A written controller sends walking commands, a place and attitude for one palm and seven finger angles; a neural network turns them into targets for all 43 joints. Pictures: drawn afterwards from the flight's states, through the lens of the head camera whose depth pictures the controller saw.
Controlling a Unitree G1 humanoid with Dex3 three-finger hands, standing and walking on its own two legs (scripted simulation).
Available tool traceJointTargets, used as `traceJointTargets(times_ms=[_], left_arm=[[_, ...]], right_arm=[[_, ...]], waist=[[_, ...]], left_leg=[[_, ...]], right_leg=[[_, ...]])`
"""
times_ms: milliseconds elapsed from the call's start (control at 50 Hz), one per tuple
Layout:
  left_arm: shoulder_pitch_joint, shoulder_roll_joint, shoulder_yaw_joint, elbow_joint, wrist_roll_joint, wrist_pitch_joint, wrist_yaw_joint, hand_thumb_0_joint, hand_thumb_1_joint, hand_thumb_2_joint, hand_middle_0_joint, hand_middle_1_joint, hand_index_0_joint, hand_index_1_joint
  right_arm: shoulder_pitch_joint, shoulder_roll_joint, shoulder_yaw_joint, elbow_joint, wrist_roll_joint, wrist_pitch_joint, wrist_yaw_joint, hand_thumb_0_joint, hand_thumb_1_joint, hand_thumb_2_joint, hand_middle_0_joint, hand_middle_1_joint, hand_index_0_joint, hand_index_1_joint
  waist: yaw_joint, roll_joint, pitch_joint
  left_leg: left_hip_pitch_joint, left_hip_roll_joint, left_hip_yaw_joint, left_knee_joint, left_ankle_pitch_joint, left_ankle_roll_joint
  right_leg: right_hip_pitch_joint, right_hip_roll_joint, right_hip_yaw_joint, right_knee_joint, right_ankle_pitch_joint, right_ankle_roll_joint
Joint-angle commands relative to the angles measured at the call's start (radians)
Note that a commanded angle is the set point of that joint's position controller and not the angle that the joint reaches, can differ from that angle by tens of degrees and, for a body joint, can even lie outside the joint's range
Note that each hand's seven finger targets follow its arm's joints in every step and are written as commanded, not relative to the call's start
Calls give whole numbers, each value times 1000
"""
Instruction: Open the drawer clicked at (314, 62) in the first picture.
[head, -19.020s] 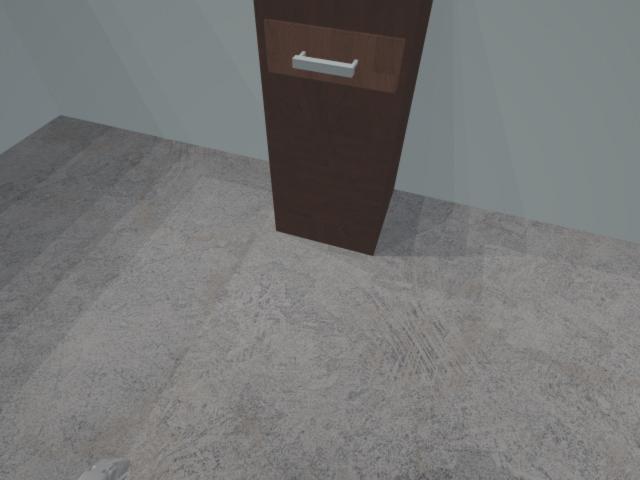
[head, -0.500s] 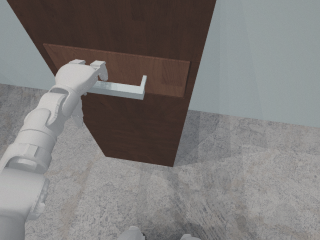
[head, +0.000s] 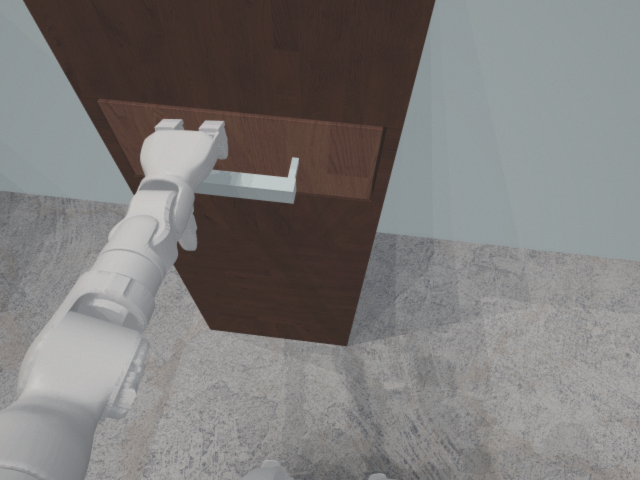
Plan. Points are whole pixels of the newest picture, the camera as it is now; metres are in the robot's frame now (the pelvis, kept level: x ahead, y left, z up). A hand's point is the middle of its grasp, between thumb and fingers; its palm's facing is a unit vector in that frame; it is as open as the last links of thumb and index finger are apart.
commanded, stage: lower the fingers behind the handle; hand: left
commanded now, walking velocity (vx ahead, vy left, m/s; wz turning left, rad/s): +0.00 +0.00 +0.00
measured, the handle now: (239, 172) +0.52 +0.12 +0.05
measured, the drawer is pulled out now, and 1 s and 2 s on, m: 0.00 0.00 0.00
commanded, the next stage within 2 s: lift the fingers back up to retry in 0.64 s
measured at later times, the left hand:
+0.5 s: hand (193, 188) +0.48 +0.17 +0.06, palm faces -0.05 +0.01 -1.00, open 13.8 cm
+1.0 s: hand (191, 185) +0.48 +0.18 +0.06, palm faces -0.05 -0.04 -1.00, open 13.8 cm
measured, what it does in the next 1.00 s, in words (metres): stands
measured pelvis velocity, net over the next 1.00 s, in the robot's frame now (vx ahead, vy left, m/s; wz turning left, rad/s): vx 0.01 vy -0.01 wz -0.01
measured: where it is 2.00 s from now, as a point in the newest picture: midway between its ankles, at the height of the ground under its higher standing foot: outside the picture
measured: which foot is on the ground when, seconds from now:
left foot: down 0.00-1.00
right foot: down 0.00-1.00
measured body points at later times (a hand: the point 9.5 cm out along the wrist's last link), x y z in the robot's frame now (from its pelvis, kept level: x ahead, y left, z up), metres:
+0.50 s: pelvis -0.02 -0.02 -0.01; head +0.07 -0.01 +0.43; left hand +0.48 +0.17 +0.11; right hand -0.01 -0.28 -0.14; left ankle +0.02 +0.08 -0.70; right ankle -0.02 -0.13 -0.70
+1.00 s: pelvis +0.01 -0.01 +0.00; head +0.09 -0.02 +0.44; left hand +0.48 +0.18 +0.12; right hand +0.04 -0.29 -0.13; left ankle +0.02 +0.08 -0.70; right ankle -0.02 -0.13 -0.70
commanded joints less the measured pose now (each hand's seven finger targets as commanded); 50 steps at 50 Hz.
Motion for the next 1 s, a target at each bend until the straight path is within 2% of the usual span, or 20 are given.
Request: traceJointTargets(times_ms=[0, 60, 120, 200, 280, 420, 460, 480, 500, 520, 560, 600, 720, 760, 780, 860, 900, 920, 940, 980], left_arm=[[-404, 46, -2, -134, -14, -64, 1, 0, -500, 300, -300, -1200, -300, -1200], [-387, 85, 32, -122, -18, -79, -1, 0, -500, 300, -300, -1200, -300, -1200], [-373, 28, -13, -108, -13, -80, 4, 0, -500, 300, -300, -1200, -300, -1200], [-389, 33, -14, -97, -2, -67, 15, 0, -500, 300, -300, -1200, -300, -1200], [-402, 99, 27, -113, -2, -52, 19, 0, -500, 300, -300, -1200, -300, -1200], [-404, 115, 17, -80, -24, -41, -9, 0, -500, 300, -300, -1200, -300, -1200], [-390, 179, 64, -86, -24, -54, -19, 0, -500, 300, -300, -1200, -300, -1200], [-389, 158, 43, -90, -28, -60, -26, 0, -500, 300, -300, -1200, -300, -1200], [-351, 182, 71, -77, -27, -69, -30, 0, -500, 300, -300, -1200, -300, -1200], [-352, 135, 30, -94, -29, -78, -37, 0, -500, 300, -300, -1200, -300, -1200], [-351, 114, 22, -100, -36, -95, -41, 0, -500, 300, -300, -1200, -300, -1200], [-342, 155, 54, -113, -28, -110, -37, 0, -500, 300, -300, -1200, -300, -1200], [-303, 145, 58, -133, -29, -125, -23, 0, -500, 300, -300, -1200, -300, -1200], [-367, 138, 51, -206, -31, -128, -12, 0, -500, 300, -300, -1200, -300, -1200], [-383, 172, 74, -242, -24, -129, -3, 0, -500, 300, -300, -1200, -300, -1200], [-428, 151, 59, -327, -35, -118, 11, 0, -500, 300, -300, -1200, -300, -1200], [-410, 198, 103, -358, -39, -115, 16, 0, -500, 300, -300, -1200, -300, -1200], [-400, 160, 73, -367, -48, -110, 13, 0, -500, 300, -300, -1200, -300, -1200], [-412, 194, 102, -398, -51, -114, 14, 0, -500, 300, -300, -1200, -300, -1200], [-411, 180, 86, -436, -57, -119, 10, 0, -500, 300, -300, -1200, -300, -1200]], right_arm=[[129, -184, -68, -63, -2, -14, -26, 0, -900, -900, 200, 300, 200, 300], [142, -193, -69, -59, -2, -19, -30, 0, -900, -900, 200, 300, 200, 300], [152, -191, -75, -52, 0, -22, -27, 0, -900, -900, 200, 300, 200, 300], [171, -197, -81, -35, 0, -25, -24, 0, -900, -900, 200, 300, 200, 300], [185, -203, -82, -24, 0, -23, -27, 0, -900, -900, 200, 300, 200, 300], [180, -200, -67, -28, 11, -28, -41, 0, -900, -900, 200, 300, 200, 300], [183, -204, -64, -32, 11, -33, -47, 0, -900, -900, 200, 300, 200, 300], [184, -199, -62, -35, 12, -34, -48, 0, -900, -900, 200, 300, 200, 300], [182, -199, -62, -39, 12, -34, -49, 0, -900, -900, 200, 300, 200, 300], [179, -195, -60, -44, 12, -37, -49, 0, -900, -900, 200, 300, 200, 300], [180, -191, -63, -42, 12, -41, -47, 0, -900, -900, 200, 300, 200, 300], [183, -194, -65, -40, 10, -41, -48, 0, -900, -900, 200, 300, 200, 300], [180, -190, -68, -44, 10, -35, -44, 0, -900, -900, 200, 300, 200, 300], [177, -187, -74, -43, 9, -36, -39, 0, -900, -900, 200, 300, 200, 300], [176, -188, -78, -43, 8, -33, -38, 0, -900, -900, 200, 300, 200, 300], [167, -183, -81, -49, 7, -28, -37, 0, -900, -900, 200, 300, 200, 300], [162, -187, -84, -47, 6, -25, -37, 0, -900, -900, 200, 300, 200, 300], [152, -183, -84, -57, 6, -24, -37, 0, -900, -900, 200, 300, 200, 300], [149, -185, -84, -54, 7, -24, -39, 0, -900, -900, 200, 300, 200, 300], [135, -182, -82, -59, 9, -25, -40, 0, -900, -900, 200, 300, 200, 300]], waist=[[-78, 5, -289], [-73, -22, -293], [-81, -21, -279], [-86, -5, -282], [-83, 8, -331], [-101, -34, -260], [-88, -37, -281], [-92, -45, -289], [-78, -46, -280], [-85, -48, -282], [-90, -46, -270], [-80, -38, -289], [-69, -48, -299], [-73, -6, -332], [-61, 23, -376], [-61, 49, -421], [-46, 52, -445], [-52, 49, -441], [-48, 43, -445], [-44, 66, -442]], left_leg=[[403, 41, -40, -83, 191, -22], [362, 41, -38, -70, 185, -20], [345, 44, -37, -61, 155, -20], [314, 43, -36, -49, 127, -19], [312, 40, -20, -40, 150, -14], [244, 31, -2, -56, 74, 0], [236, 29, 2, -50, 92, 2], [234, 26, 5, -49, 97, 3], [227, 26, 6, -50, 97, 2], [230, 25, 7, -50, 102, 2], [238, 27, 7, -45, 115, 2], [243, 28, 6, -36, 129, 1], [244, 25, 10, -29, 168, -1], [299, 27, 8, -31, 212, -3], [332, 27, 8, -30, 235, -6], [422, 30, -3, -41, 318, -11], [467, 33, -7, -46, 373, -14], [477, 29, -2, -50, 381, -11], [489, 34, -4, -56, 399, -11], [519, 32, -9, -63, 450, -13]], right_leg=[[-118, 31, -47, -94, 119, -51], [-112, 30, -42, -85, 120, -51], [-149, 32, -39, -80, 102, -49], [-170, 32, -37, -68, 89, -51], [-133, 34, -26, -75, 112, -51], [-101, 30, -14, -110, 80, -39], [-69, 29, -6, -109, 100, -40], [-60, 28, -5, -107, 110, -37], [-56, 28, -6, -107, 106, -39], [-59, 28, -7, -106, 112, -37], [-71, 28, -7, -109, 121, -37], [-73, 29, -4, -98, 132, -38], [-57, 29, -5, -93, 170, -38], [-52, 31, -6, -94, 195, -41], [-43, 33, -4, -91, 207, -41], [-22, 37, -16, -96, 247, -45], [3, 41, -21, -98, 284, -45], [17, 41, -19, -110, 295, -43], [30, 40, -21, -111, 310, -42], [41, 41, -22, -115, 336, -44]])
